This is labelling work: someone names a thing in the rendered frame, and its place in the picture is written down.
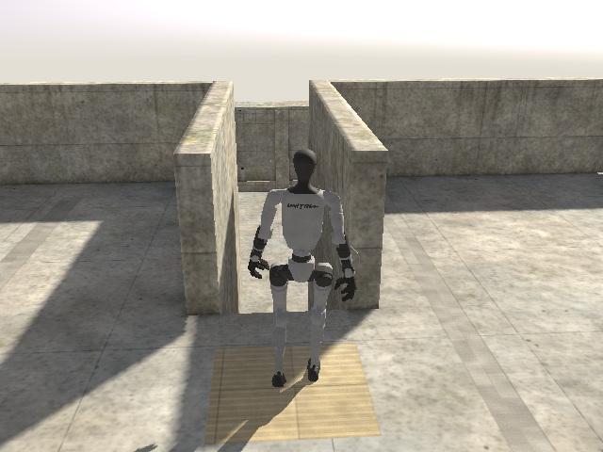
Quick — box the robot left foot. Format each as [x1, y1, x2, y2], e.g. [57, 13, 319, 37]
[272, 371, 286, 387]

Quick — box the right robot hand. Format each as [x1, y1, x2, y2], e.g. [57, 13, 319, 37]
[334, 274, 357, 301]

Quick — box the robot right upper arm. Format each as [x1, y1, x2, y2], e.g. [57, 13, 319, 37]
[323, 190, 346, 245]

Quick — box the left robot forearm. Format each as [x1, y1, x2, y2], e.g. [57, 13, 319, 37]
[250, 225, 268, 262]

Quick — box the robot torso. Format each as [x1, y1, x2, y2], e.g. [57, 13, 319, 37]
[281, 185, 325, 283]

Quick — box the left robot hand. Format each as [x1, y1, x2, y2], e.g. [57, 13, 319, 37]
[248, 259, 269, 279]

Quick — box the right robot forearm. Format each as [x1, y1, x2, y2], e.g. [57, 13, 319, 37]
[336, 231, 355, 278]

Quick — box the robot left upper arm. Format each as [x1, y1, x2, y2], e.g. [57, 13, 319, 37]
[258, 189, 284, 240]

